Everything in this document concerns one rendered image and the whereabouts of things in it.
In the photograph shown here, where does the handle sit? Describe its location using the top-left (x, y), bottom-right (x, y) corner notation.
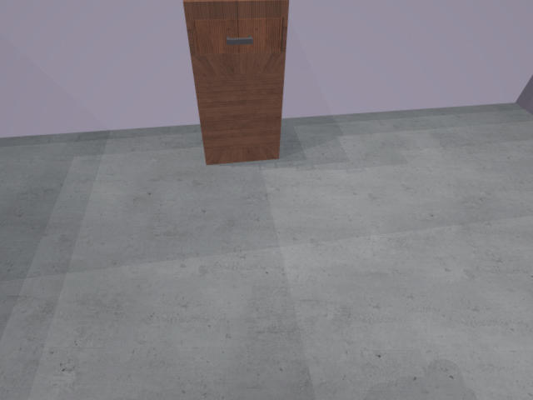
top-left (227, 35), bottom-right (253, 45)

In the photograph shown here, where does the cabinet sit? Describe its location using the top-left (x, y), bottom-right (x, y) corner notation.
top-left (183, 0), bottom-right (289, 165)

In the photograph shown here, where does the drawer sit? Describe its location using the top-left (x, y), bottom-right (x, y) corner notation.
top-left (192, 17), bottom-right (282, 54)

